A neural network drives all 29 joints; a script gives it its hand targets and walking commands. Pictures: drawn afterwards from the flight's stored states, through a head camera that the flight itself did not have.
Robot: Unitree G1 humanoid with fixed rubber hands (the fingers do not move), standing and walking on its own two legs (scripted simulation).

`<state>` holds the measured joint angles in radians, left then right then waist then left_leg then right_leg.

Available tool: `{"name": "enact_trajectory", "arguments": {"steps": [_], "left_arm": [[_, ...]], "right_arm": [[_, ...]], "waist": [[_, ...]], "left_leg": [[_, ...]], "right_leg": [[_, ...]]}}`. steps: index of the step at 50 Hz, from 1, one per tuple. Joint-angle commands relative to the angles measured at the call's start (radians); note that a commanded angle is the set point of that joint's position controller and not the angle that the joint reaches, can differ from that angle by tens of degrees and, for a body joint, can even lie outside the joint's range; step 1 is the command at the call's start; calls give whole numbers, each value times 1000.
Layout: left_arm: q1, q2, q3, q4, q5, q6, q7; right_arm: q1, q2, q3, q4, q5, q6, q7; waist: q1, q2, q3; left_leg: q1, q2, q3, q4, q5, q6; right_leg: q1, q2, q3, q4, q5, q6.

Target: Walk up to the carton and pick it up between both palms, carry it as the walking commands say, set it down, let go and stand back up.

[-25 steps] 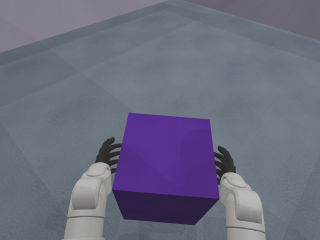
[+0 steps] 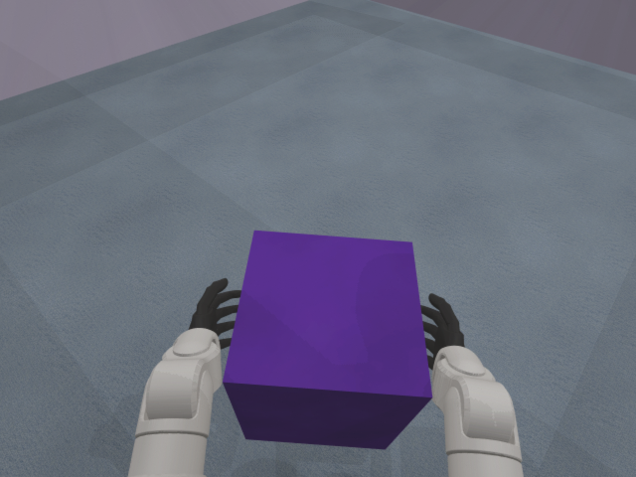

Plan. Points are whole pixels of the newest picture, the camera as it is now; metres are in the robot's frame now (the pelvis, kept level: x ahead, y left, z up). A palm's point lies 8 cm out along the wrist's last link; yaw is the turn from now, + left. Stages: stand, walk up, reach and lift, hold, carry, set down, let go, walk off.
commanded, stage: carry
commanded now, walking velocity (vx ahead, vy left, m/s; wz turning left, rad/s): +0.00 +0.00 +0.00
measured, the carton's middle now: (323, 346) +0.30 -0.01 -0.03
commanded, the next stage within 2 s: hold in 0.92 s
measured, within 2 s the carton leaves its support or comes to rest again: neither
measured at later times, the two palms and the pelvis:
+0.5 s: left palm (197, 341) +0.27 +0.15 +0.04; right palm (439, 358) +0.26 -0.15 +0.03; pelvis -0.01 +0.01 +0.00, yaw -1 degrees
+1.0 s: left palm (195, 346) +0.27 +0.15 +0.03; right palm (438, 364) +0.25 -0.15 +0.03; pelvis -0.01 +0.01 +0.00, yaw -2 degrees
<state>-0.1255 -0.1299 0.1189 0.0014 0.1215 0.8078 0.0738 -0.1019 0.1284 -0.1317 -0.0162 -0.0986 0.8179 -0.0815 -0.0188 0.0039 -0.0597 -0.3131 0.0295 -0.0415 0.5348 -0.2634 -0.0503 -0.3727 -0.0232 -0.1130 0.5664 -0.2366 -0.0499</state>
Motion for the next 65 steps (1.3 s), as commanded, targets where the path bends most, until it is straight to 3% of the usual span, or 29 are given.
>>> {"name": "enact_trajectory", "arguments": {"steps": [1, 4, 6, 8, 11, 15, 16, 22, 23, 24, 26, 27, 28, 29, 30, 31, 37, 41, 42, 43, 44, 45, 46, 47, 52, 55, 56, 61, 65], "left_arm": [[-449, -703, -505, -262, -213, -49, -125], [-426, -646, -447, -124, -153, -48, -127], [-411, -672, -477, -229, -204, -41, -118], [-389, -646, -437, -97, -151, -40, -127], [-434, -670, -480, -230, -192, -55, -121], [-386, -655, -443, -89, -148, -56, -133], [-409, -689, -479, -212, -201, -52, -128], [-400, -628, -442, -129, -160, -44, -121], [-402, -652, -463, -212, -196, -44, -115], [-384, -632, -434, -36, -126, -51, -136], [-447, -678, -493, -191, -188, -68, -138], [-400, -667, -465, -32, -132, -72, -155], [-508, -737, -544, -309, -241, -81, -139], [-529, -746, -558, -370, -271, -66, -128], [-428, -713, -505, -173, -198, -55, -138], [-478, -726, -521, -297, -247, -48, -121], [-370, -648, -446, -99, -161, -45, -129], [-455, -698, -499, -159, -187, -56, -145], [-522, -726, -527, -300, -243, -56, -131], [-418, -648, -435, 15, -114, -59, -150], [-499, -723, -520, -280, -232, -63, -131], [-431, -676, -460, -94, -164, -52, -136], [-449, -696, -496, -190, -195, -61, -137], [-341, -598, -413, 21, -119, -57, -165], [-444, -731, -576, -89, -191, -123, -250], [-557, -760, -598, -123, -190, -137, -269], [-556, -763, -602, -116, -205, -140, -279], [-729, -767, -518, 38, -162, -147, -303], [-753, -844, -435, 218, -130, -126, -312]], "right_arm": [[-522, 729, 562, -272, 221, -53, 135], [-500, 654, 490, -148, 157, -56, 135], [-510, 681, 542, -283, 210, -51, 120], [-486, 672, 500, -121, 162, -48, 131], [-492, 707, 532, -213, 201, -57, 132], [-474, 657, 490, -122, 151, -64, 141], [-538, 695, 550, -269, 213, -65, 130], [-463, 645, 474, -123, 151, -49, 128], [-488, 670, 515, -227, 198, -51, 122], [-448, 647, 465, -27, 114, -58, 144], [-493, 699, 513, -160, 175, -75, 148], [-453, 682, 480, -17, 120, -79, 163], [-568, 759, 569, -293, 236, -89, 149], [-569, 768, 575, -345, 260, -73, 137], [-494, 717, 523, -181, 188, -68, 144], [-560, 726, 547, -319, 241, -61, 126], [-443, 653, 494, -124, 146, -50, 131], [-492, 718, 519, -134, 168, -62, 150], [-571, 747, 556, -282, 232, -63, 138], [-471, 656, 453, 25, 100, -66, 159], [-571, 738, 556, -274, 231, -71, 141], [-510, 679, 493, -109, 157, -63, 143], [-524, 705, 525, -193, 190, -72, 145], [-438, 701, 555, -52, 143, -60, 172], [-457, 859, 632, -138, 169, -125, 192], [-569, 874, 655, -151, 185, -138, 207], [-568, 883, 656, -150, 186, -138, 209], [-748, 888, 547, -2, 144, -120, 216], [-799, 898, 467, 168, 114, -98, 250]], "waist": [[11, -43, -289], [6, -33, -308], [6, -27, -311], [10, -33, -326], [11, -12, -341], [13, -31, -337], [13, -25, -342], [13, 8, -316], [14, -14, -327], [18, 20, -319], [17, 37, -333], [20, 23, -339], [18, 11, -330], [16, -20, -350], [14, -4, -342], [14, -8, -336], [13, -34, -376], [15, 3, -311], [14, -14, -312], [16, 17, -335], [14, 4, -306], [16, -4, -313], [18, -1, -322], [122, -65, -187], [57, -44, -313], [78, 8, -320], [66, -45, -290], [65, -25, -187], [74, 7, -109]], "left_leg": [[-13, 48, 6, -74, 107, 74], [-1, 29, 32, -44, 46, 63], [-3, 30, 33, -56, 49, 65], [23, 45, 25, -46, 111, 60], [14, 56, 18, -54, 160, 64], [9, 56, 13, -54, 161, 64], [16, 57, 11, -48, 172, 69], [-3, 55, 9, -69, 118, 68], [-5, 61, 4, -65, 138, 66], [0, 73, -15, -86, 144, 75], [11, 73, -3, -78, 160, 71], [9, 76, -4, -74, 190, 69], [3, 75, -1, -70, 206, 71], [5, 71, 2, -57, 203, 67], [10, 65, 4, -56, 202, 67], [12, 58, 19, -52, 161, 61], [33, 64, 14, -42, 189, 64], [2, 69, 5, -64, 186, 61], [-5, 66, 10, -61, 154, 65], [15, 70, 17, -52, 175, 62], [3, 67, 21, -56, 174, 60], [-4, 68, 11, -57, 180, 67], [-6, 67, 12, -57, 163, 63], [52, -116, -20, -128, 123, 109], [76, -100, -47, -130, 239, 99], [109, -105, -33, -130, 239, 91], [93, -100, -39, -133, 212, 93], [46, -107, -21, -124, -82, 100], [20, -87, -34, -174, -174, 96]], "right_leg": [[198, -134, 117, -119, 93, -15], [181, -159, 165, -164, 38, -21], [187, -151, 153, -161, 5, -24], [203, -147, 141, -132, 110, -18], [226, -130, 117, -103, 151, -13], [212, -121, 118, -101, 140, -14], [217, -119, 128, -107, 152, -16], [186, -123, 129, -117, 54, -20], [204, -116, 129, -108, 87, -15], [189, -103, 109, -97, 54, -12], [191, -103, 108, -92, 89, -10], [215, -107, 104, -80, 134, -8], [228, -108, 99, -75, 168, -4], [240, -111, 103, -73, 184, -6], [221, -112, 113, -76, 202, -9], [201, -119, 117, -88, 154, -10], [228, -120, 124, -97, 186, -16], [204, -114, 108, -88, 159, -10], [192, -116, 120, -102, 120, -5], [198, -112, 111, -88, 144, -2], [200, -112, 108, -91, 159, -2], [204, -110, 104, -85, 156, -3], [212, -108, 108, -93, 127, -4], [418, 73, 208, -148, 242, 79], [548, 58, 259, -147, 454, 85], [530, 65, 247, -178, 358, 85], [515, 74, 236, -184, 310, 91], [427, 61, 245, -220, -136, 63], [421, 85, 205, -203, -192, 52]]}}
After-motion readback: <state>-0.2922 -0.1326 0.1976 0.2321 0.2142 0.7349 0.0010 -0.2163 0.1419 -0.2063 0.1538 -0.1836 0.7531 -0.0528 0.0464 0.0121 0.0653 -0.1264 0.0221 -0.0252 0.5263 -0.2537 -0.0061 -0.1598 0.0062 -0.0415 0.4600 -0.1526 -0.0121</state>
